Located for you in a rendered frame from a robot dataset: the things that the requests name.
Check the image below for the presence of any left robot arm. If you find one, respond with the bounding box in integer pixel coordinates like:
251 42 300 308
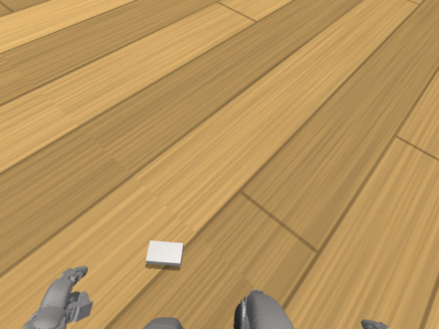
23 306 67 329

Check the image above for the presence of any left robot hand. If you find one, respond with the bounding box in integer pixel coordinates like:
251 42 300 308
39 266 93 324

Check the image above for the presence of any small box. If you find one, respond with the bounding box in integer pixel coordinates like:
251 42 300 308
146 241 184 266

